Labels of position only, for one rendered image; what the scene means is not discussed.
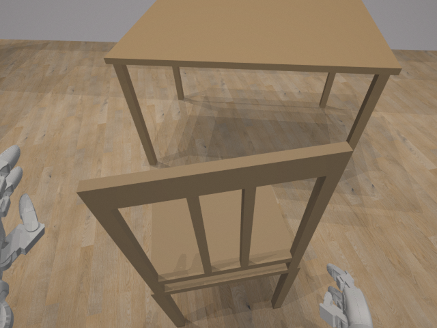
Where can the robot left forearm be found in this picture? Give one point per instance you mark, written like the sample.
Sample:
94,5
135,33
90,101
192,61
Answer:
6,313

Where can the left robot hand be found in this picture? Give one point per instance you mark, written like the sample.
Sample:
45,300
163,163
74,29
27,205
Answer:
24,236

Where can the chair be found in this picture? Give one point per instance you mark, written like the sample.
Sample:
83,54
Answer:
217,222

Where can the table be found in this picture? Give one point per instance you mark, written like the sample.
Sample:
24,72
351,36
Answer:
334,36

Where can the right robot hand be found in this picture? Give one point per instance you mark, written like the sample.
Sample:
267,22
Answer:
351,308

